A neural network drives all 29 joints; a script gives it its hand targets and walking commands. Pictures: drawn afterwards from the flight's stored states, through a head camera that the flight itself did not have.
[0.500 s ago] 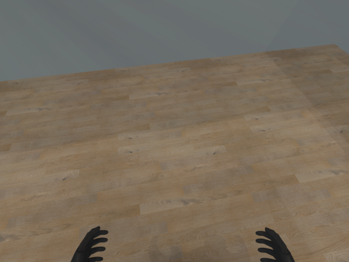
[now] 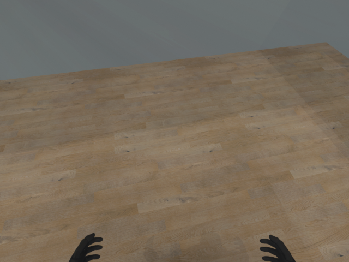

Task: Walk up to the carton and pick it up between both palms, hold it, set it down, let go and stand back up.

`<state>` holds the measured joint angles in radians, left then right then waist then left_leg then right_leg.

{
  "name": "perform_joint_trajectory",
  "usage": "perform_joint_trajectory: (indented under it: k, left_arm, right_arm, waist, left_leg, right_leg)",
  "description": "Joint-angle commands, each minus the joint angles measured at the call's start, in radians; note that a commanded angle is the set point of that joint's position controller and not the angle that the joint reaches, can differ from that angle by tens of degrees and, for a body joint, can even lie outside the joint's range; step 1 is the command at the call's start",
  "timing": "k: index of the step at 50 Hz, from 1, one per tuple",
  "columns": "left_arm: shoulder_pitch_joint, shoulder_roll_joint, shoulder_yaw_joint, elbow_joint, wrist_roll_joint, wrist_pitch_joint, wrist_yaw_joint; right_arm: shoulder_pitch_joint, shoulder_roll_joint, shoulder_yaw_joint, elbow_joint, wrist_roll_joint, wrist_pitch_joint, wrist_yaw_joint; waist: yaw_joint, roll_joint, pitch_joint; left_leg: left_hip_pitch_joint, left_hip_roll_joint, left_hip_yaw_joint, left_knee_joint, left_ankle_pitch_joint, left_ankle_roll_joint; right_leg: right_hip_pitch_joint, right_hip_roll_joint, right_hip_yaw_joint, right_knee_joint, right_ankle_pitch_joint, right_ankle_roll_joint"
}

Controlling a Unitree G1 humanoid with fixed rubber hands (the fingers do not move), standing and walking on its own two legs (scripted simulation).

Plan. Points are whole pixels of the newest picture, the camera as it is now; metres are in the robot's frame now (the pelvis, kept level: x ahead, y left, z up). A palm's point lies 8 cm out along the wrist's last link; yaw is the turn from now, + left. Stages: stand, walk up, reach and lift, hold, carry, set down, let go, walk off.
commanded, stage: stand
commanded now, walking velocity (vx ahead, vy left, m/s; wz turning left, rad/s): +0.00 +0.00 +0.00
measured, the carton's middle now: out of the picture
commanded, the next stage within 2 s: walk up in 1.40 s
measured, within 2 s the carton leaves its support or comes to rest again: neither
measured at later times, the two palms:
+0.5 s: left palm out of the picture +0.11 +0.25 -0.10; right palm out of the picture +0.10 -0.24 -0.09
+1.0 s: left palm out of the picture +0.10 +0.24 -0.10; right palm out of the picture +0.06 -0.25 -0.10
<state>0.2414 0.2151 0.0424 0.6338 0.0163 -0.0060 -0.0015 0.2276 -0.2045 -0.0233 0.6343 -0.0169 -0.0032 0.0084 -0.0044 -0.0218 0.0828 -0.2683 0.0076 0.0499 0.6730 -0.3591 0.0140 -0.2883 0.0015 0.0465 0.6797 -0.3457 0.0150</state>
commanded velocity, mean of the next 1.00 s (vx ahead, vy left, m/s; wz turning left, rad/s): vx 0.00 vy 0.00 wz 0.00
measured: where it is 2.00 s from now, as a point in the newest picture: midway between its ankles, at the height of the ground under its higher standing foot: outside the picture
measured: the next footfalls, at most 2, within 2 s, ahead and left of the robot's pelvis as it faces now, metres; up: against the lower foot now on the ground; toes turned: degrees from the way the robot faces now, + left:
left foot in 1.92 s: +0.01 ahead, +0.24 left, +0.00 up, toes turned +16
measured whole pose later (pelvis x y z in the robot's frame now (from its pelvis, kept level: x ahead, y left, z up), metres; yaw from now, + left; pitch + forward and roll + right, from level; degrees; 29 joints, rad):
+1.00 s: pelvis -0.02 +0.01 +0.01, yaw -4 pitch -3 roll +1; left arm 0.28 0.22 0.03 0.71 0.01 0.00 0.00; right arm 0.29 -0.23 -0.01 0.69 -0.01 0.01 0.00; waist 0.00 -0.01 0.05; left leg -0.24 0.02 0.11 0.60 -0.31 0.02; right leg -0.29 0.02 0.11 0.62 -0.28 0.02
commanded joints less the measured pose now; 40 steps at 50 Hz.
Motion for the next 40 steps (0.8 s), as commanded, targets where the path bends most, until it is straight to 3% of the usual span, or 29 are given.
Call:
perform_joint_trajectory:
  k: [1,3,5,9,10,15,18,22,26,28,33,35,36,40]
  left_arm:
    - [-0.013,0.120,0.035,-0.109,-0.001,-0.024,0.005]
    - [-0.015,0.121,0.033,-0.116,-0.002,-0.021,0.004]
    - [-0.014,0.114,0.028,-0.108,-0.003,-0.020,0.004]
    - [0.000,0.121,0.025,-0.092,-0.002,-0.023,0.003]
    - [0.002,0.127,0.027,-0.096,0.000,-0.023,0.004]
    - [0.007,0.130,0.029,-0.086,-0.001,-0.027,0.003]
    - [-0.009,0.130,0.028,-0.087,-0.003,-0.026,0.003]
    - [0.011,0.125,0.025,-0.076,-0.001,-0.022,0.004]
    - [0.012,0.131,0.024,-0.069,-0.004,-0.024,0.005]
    - [0.017,0.133,0.022,-0.067,-0.005,-0.023,0.004]
    - [0.008,0.140,0.025,-0.059,-0.004,-0.023,0.004]
    - [0.015,0.128,0.024,-0.053,-0.002,-0.023,0.004]
    - [0.023,0.136,0.022,-0.051,-0.003,-0.023,0.005]
    - [0.019,0.134,0.020,-0.047,-0.005,-0.023,0.004]
  right_arm:
    - [-0.015,-0.137,-0.042,-0.107,0.004,-0.027,-0.005]
    - [-0.016,-0.140,-0.042,-0.106,0.001,-0.021,-0.006]
    - [-0.023,-0.147,-0.041,-0.107,0.005,-0.019,-0.006]
    - [-0.022,-0.153,-0.040,-0.109,0.006,-0.023,-0.005]
    - [-0.020,-0.147,-0.038,-0.110,0.009,-0.023,-0.003]
    - [-0.008,-0.155,-0.039,-0.095,0.006,-0.026,-0.005]
    - [0.002,-0.152,-0.036,-0.091,0.006,-0.024,-0.004]
    - [-0.009,-0.156,-0.036,-0.094,0.004,-0.024,-0.004]
    - [0.013,-0.161,-0.035,-0.082,0.010,-0.022,-0.003]
    - [0.015,-0.166,-0.034,-0.078,0.006,-0.021,-0.005]
    - [0.029,-0.163,-0.032,-0.071,0.005,-0.023,-0.006]
    - [0.020,-0.170,-0.032,-0.067,0.008,-0.023,-0.007]
    - [0.021,-0.171,-0.031,-0.070,0.007,-0.021,-0.006]
    - [0.043,-0.159,-0.028,-0.061,0.011,-0.019,-0.007]
  waist:
    - [0.000,0.039,-0.133]
    - [-0.001,0.029,-0.105]
    - [-0.003,0.058,-0.065]
    - [0.006,0.017,-0.071]
    - [0.006,0.034,-0.069]
    - [0.002,0.042,-0.106]
    - [-0.004,-0.011,-0.078]
    - [0.010,0.039,-0.063]
    - [0.001,0.000,-0.048]
    - [0.004,0.017,-0.047]
    - [-0.001,-0.004,-0.072]
    - [0.007,0.029,-0.062]
    - [0.007,0.005,-0.059]
    - [0.001,0.004,-0.044]
  left_leg:
    - [0.032,0.090,-0.102,-0.155,0.233,0.030]
    - [0.030,0.086,-0.088,-0.156,0.181,0.025]
    - [0.003,0.093,-0.101,-0.178,0.162,0.031]
    - [-0.002,0.100,-0.104,-0.193,0.151,0.035]
    - [-0.013,0.099,-0.108,-0.202,0.138,0.035]
    - [0.036,0.095,-0.087,-0.188,0.178,0.031]
    - [0.031,0.096,-0.089,-0.195,0.144,0.030]
    - [0.003,0.101,-0.089,-0.224,0.102,0.034]
    - [0.006,0.106,-0.085,-0.223,0.107,0.036]
    - [0.012,0.104,-0.084,-0.229,0.089,0.032]
    - [0.016,0.104,-0.088,-0.236,0.090,0.033]
    - [0.012,0.110,-0.083,-0.245,0.093,0.034]
    - [0.020,0.108,-0.081,-0.238,0.087,0.034]
    - [0.019,0.104,-0.071,-0.235,0.065,0.035]
  right_leg:
    - [0.031,-0.062,0.068,-0.110,0.268,-0.041]
    - [0.000,-0.061,0.072,-0.135,0.224,-0.042]
    - [-0.005,-0.059,0.075,-0.140,0.207,-0.043]
    - [0.022,-0.055,0.072,-0.137,0.221,-0.036]
    - [0.017,-0.058,0.078,-0.141,0.205,-0.037]
    - [0.023,-0.058,0.084,-0.151,0.230,-0.040]
    - [0.007,-0.058,0.089,-0.155,0.214,-0.042]
    - [0.020,-0.055,0.089,-0.153,0.186,-0.037]
    - [-0.002,-0.054,0.099,-0.167,0.194,-0.039]
    - [0.000,-0.054,0.103,-0.172,0.185,-0.039]
    - [0.005,-0.048,0.107,-0.165,0.184,-0.043]
    - [-0.001,-0.050,0.106,-0.167,0.187,-0.041]
    - [-0.005,-0.050,0.111,-0.171,0.184,-0.039]
    - [-0.027,-0.047,0.122,-0.192,0.164,-0.039]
